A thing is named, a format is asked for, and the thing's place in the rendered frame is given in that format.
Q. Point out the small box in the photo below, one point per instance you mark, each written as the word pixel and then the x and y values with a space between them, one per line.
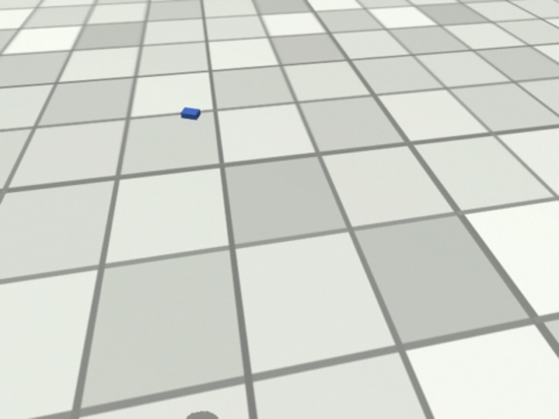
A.
pixel 190 113

